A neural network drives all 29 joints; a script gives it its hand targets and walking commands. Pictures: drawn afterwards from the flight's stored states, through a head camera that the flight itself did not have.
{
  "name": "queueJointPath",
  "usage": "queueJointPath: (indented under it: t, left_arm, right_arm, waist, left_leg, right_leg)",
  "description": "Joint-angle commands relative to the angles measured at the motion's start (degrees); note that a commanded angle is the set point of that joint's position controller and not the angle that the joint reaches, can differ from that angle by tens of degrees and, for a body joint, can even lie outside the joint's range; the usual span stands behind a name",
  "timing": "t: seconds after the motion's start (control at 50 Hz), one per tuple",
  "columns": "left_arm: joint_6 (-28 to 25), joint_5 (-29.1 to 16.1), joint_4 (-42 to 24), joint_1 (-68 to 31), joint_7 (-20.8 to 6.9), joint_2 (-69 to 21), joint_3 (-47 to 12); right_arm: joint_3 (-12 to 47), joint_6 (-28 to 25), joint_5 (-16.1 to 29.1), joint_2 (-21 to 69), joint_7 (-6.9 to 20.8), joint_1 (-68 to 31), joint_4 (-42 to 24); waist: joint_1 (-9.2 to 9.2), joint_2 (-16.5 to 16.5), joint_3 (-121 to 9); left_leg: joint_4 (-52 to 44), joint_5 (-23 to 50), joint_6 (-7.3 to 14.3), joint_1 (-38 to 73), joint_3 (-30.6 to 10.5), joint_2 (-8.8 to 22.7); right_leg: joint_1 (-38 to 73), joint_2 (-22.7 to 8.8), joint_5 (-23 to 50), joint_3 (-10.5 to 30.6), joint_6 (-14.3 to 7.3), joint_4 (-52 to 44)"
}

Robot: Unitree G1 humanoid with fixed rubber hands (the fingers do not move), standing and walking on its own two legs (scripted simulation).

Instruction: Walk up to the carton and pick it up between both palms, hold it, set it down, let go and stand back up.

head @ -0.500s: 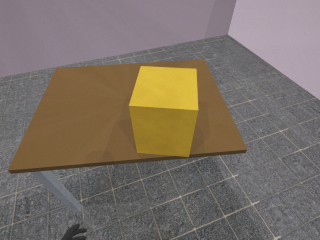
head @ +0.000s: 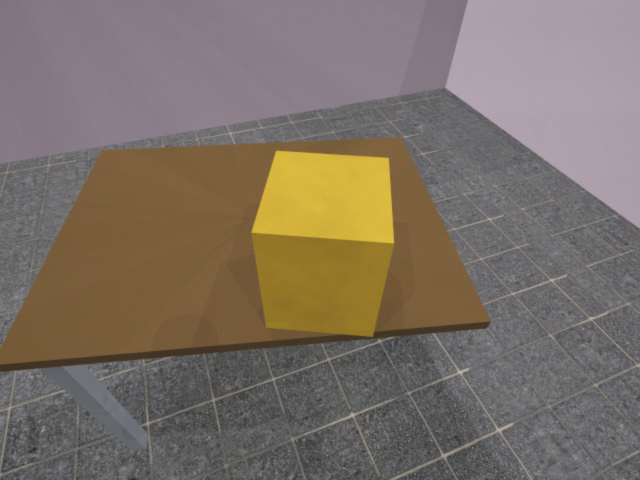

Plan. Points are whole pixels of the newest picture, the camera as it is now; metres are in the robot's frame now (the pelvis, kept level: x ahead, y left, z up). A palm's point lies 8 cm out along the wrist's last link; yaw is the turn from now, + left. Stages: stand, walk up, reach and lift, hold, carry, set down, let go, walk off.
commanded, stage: walk up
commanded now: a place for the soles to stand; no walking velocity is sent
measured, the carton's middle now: (325, 245) +0.52 -0.02 -0.03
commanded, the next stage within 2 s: reach and lift in 1.96 s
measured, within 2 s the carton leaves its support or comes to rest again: neither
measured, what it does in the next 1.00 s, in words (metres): walks ahead: left foot, then right foot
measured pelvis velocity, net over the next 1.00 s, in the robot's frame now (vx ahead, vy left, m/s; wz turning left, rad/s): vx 0.12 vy -0.03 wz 0.02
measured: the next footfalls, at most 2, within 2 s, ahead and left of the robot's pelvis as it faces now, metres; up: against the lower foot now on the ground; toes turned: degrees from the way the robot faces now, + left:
left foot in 0.46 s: +0.25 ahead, +0.08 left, +0.00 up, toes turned +5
right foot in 0.80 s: +0.18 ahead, -0.15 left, +0.00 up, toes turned +0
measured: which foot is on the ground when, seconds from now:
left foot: down 0.00-0.08, up 0.10-0.44, down 0.46-0.88, up 0.90-1.00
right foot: down 0.00-0.50, up 0.52-0.78, down 0.80-1.00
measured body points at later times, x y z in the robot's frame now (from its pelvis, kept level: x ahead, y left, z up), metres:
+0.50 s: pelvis +0.11 -0.02 -0.01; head +0.15 +0.00 +0.44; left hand +0.09 +0.25 -0.14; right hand +0.27 -0.25 -0.11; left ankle +0.21 +0.07 -0.73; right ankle +0.04 -0.12 -0.72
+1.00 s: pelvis +0.12 -0.03 +0.00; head +0.15 -0.05 +0.45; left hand +0.22 +0.25 -0.09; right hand +0.24 -0.31 -0.13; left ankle +0.16 +0.10 -0.72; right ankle +0.14 -0.17 -0.73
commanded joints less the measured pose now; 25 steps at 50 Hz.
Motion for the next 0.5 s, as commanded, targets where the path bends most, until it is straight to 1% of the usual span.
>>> queueJointPath:
  t: [0.0, 0.02, 0.04, 0.06, 0.08, 0.1, 0.12, 0.14, 0.16, 0.18, 0.2, 0.22, 0.26, 0.28, 0.3, 0.32, 0.34, 0.36, 0.38, 0.4, 0.42, 0.44, 0.46, 0.48]
  left_arm:
    - [-3.75, 0.35, -7.16, -0.80, -0.26, 2.89, 1.70]
    - [-4.33, 0.47, -5.72, 3.65, 0.13, 3.63, 2.30]
    - [-4.60, 0.97, -3.84, 9.98, 0.53, 6.88, 3.45]
    - [-4.66, 1.18, -3.23, 15.01, 1.22, 12.91, 4.70]
    - [-3.73, 1.33, -2.27, 15.27, 2.26, 14.54, 4.81]
    - [-3.29, 1.00, -2.64, 14.03, 2.91, 13.52, 4.40]
    - [-3.32, 0.81, -2.75, 13.36, 3.22, 10.92, 3.16]
    - [-3.55, 1.20, -3.00, 12.79, 3.77, 9.70, 2.56]
    - [-3.50, 1.00, -3.12, 11.45, 4.04, 9.10, 2.12]
    - [-3.55, 0.97, -2.76, 10.75, 4.16, 8.77, 1.84]
    - [-3.47, 0.63, -2.37, 9.11, 4.11, 8.70, 1.63]
    - [-3.43, 0.28, -2.03, 8.16, 3.98, 8.45, 1.31]
    - [-3.55, -0.15, -1.59, 7.39, 3.69, 7.64, 0.96]
    - [-3.53, -0.43, -1.44, 7.42, 3.59, 7.19, 0.82]
    - [-3.40, -0.63, -1.18, 7.52, 3.67, 6.60, 0.63]
    - [-3.15, -0.82, -1.17, 7.99, 3.77, 6.75, 0.59]
    - [-2.83, -0.97, -1.22, 8.68, 3.80, 6.92, 0.66]
    - [-2.50, -1.17, -1.60, 8.88, 3.89, 7.04, 0.64]
    - [-2.11, -1.38, -1.98, 9.20, 3.92, 7.43, 0.49]
    - [-1.87, -1.63, -2.26, 8.83, 3.95, 7.90, 0.29]
    - [-1.75, -1.74, -2.89, 7.98, 3.89, 7.96, -0.10]
    - [-1.83, -1.72, -3.25, 9.41, 3.84, 7.01, -0.75]
    - [-1.83, -1.98, -3.81, 12.47, 3.77, 4.88, -1.62]
    - [-0.75, -2.21, -3.36, 17.67, 4.00, 2.51, -2.08]
  right_arm:
    - [-4.46, -0.94, 0.42, -11.55, -0.27, -1.38, -2.00]
    - [-3.66, -0.94, 0.81, -9.94, 0.13, -3.67, -2.55]
    - [-2.46, -0.96, 0.93, -6.04, 0.40, -4.00, -3.39]
    - [-0.46, -1.07, 1.41, -0.60, 0.45, -3.50, -5.41]
    - [-1.45, -0.24, 0.68, -3.73, -0.50, -3.59, -5.77]
    - [-2.24, 0.32, 0.40, -5.53, -0.93, -3.85, -5.73]
    - [-2.49, 0.34, 0.59, -5.94, -0.88, -3.46, -4.96]
    - [-2.24, -0.16, 0.98, -5.43, -0.46, -1.92, -3.97]
    - [-2.14, -0.63, 1.09, -4.64, -0.08, -0.59, -3.13]
    - [-2.11, -0.81, 0.98, -4.09, 0.33, -0.09, -3.10]
    - [-2.01, -0.81, 1.15, -3.67, 0.66, -0.40, -3.27]
    - [-1.89, -0.74, 1.19, -3.18, 0.82, -1.46, -3.38]
    - [-1.77, -0.55, 1.41, -2.27, 1.02, -3.67, -4.07]
    - [-1.66, -0.51, 1.33, -1.78, 0.93, -4.88, -4.19]
    - [-1.43, -0.44, 1.13, -1.26, 0.71, -5.35, -4.28]
    - [-1.15, -0.43, 1.24, -0.94, 0.42, -6.09, -4.43]
    - [-1.20, -0.33, 1.05, -0.63, 0.08, -6.67, -4.32]
    - [-1.23, -0.18, 0.86, -0.78, -0.22, -7.11, -4.29]
    - [-1.39, -0.10, 0.61, -1.06, -0.58, -6.51, -4.00]
    - [-1.69, -0.10, 0.44, -1.70, -0.83, -5.17, -3.61]
    - [-2.04, -0.21, 0.46, -3.14, -1.08, -2.41, -2.75]
    - [-2.41, -0.45, 0.36, -5.08, -1.28, 0.02, -2.40]
    - [-3.13, -0.54, -0.18, -8.83, -1.60, 1.40, -2.86]
    - [-3.05, -0.04, 0.95, -9.09, -2.00, 0.16, -3.32]
  waist:
    - [0.78, 9.20, 9.03]
    - [3.28, 7.34, 7.86]
    - [6.25, 0.27, 4.86]
    - [8.58, -14.30, 2.59]
    - [8.25, -8.68, 5.89]
    - [7.38, -5.73, 8.65]
    - [6.54, -3.16, 11.10]
    - [5.44, -2.01, 10.30]
    - [4.32, -2.96, 9.20]
    - [3.44, -3.27, 7.67]
    - [2.74, -3.74, 7.19]
    - [2.75, -4.48, 7.24]
    - [2.47, -6.72, 8.63]
    - [2.58, -7.58, 8.76]
    - [2.29, -8.38, 8.01]
    - [2.53, -8.67, 6.89]
    - [2.76, -8.49, 5.68]
    - [2.68, -7.92, 5.25]
    - [2.25, -6.19, 4.68]
    - [0.92, -4.44, 3.63]
    - [-1.13, -2.45, 2.38]
    - [-2.49, 1.35, 0.33]
    - [-3.41, 9.18, -3.97]
    - [-1.88, 11.00, -7.19]
  left_leg:
    - [-16.17, -10.60, 11.75, -6.26, -13.85, 11.08]
    - [-9.81, -6.78, 9.04, -12.55, -7.76, 7.02]
    - [2.19, -5.45, 5.57, -21.22, -2.48, 1.84]
    - [20.45, -10.87, 1.47, -28.87, 4.04, -5.39]
    - [25.06, -15.75, 1.62, -30.54, -1.64, -3.99]
    - [28.89, -14.20, 1.72, -31.40, -3.74, -1.91]
    - [30.69, -9.40, 1.49, -31.97, -5.00, -1.09]
    - [30.43, -5.21, 1.30, -31.04, -5.32, -0.92]
    - [28.15, -2.83, 1.12, -28.46, -4.63, -0.44]
    - [26.62, -0.96, 0.87, -25.75, -3.97, -0.41]
    - [25.46, 0.47, 0.54, -24.24, -2.58, -0.89]
    - [22.51, 1.83, 0.11, -23.18, -1.00, -1.23]
    - [15.36, 4.95, -0.23, -20.26, 1.39, -1.42]
    - [11.73, 7.29, -0.20, -16.99, 2.52, -1.61]
    - [8.97, 10.10, -0.12, -14.50, 3.67, -2.18]
    - [6.81, 12.40, -0.01, -12.27, 4.63, -3.35]
    - [5.54, 13.95, 0.31, -9.50, 5.51, -3.92]
    - [4.39, 15.65, 0.85, -7.14, 5.06, -3.93]
    - [2.29, 17.77, 1.45, -3.61, 4.74, -4.02]
    - [-0.22, 20.74, 2.17, 1.74, 3.82, -3.41]
    - [-2.88, 23.15, 3.11, 6.38, 2.23, -2.58]
    - [-4.99, 26.81, 4.99, 10.39, -1.32, 0.07]
    - [-6.73, 33.02, 10.32, 14.75, -14.56, 10.59]
    - [-11.59, 29.24, 17.61, 11.40, -29.09, 21.46]
  right_leg:
    - [-0.41, -1.16, 8.11, -0.43, -0.64, -10.71]
    - [10.07, 0.67, 11.66, -0.82, -1.10, -14.77]
    - [21.75, -2.21, 10.39, 5.42, -2.69, -16.95]
    - [25.53, -15.93, -2.26, 27.12, -6.79, -27.20]
    - [20.82, -22.57, -7.09, 35.57, -10.71, -30.18]
    - [18.34, -24.35, -4.95, 35.87, -12.79, -29.75]
    - [18.35, -22.02, 7.20, 30.21, -11.82, -27.83]
    - [19.84, -19.52, 19.38, 24.97, -9.69, -26.06]
    - [19.12, -16.70, 28.96, 18.74, -7.96, -24.49]
    - [17.73, -15.33, 32.55, 15.41, -7.26, -24.32]
    - [16.51, -14.21, 32.71, 12.76, -7.86, -24.75]
    - [15.41, -13.09, 32.93, 10.12, -8.17, -25.00]
    - [11.57, -11.40, 34.56, 6.40, -8.69, -25.23]
    - [9.31, -9.95, 37.16, 3.98, -8.10, -24.45]
    - [9.09, -9.27, 42.67, 2.49, -7.50, -22.35]
    - [8.95, -8.43, 46.68, 1.82, -6.79, -20.26]
    - [8.54, -8.54, 47.90, 1.37, -6.10, -18.16]
    - [7.33, -9.22, 47.30, 2.54, -5.22, -16.22]
    - [5.20, -9.40, 44.00, 3.28, -4.36, -14.04]
    - [2.13, -9.85, 39.92, 4.17, -3.38, -12.21]
    - [0.33, -9.39, 36.84, 3.84, -2.53, -9.23]
    - [-1.07, -7.84, 32.30, 2.96, -1.19, -3.61]
    - [-4.49, -3.56, 18.79, 0.18, 1.16, 9.04]
    - [-2.40, 1.68, -10.49, 0.91, 3.07, 16.42]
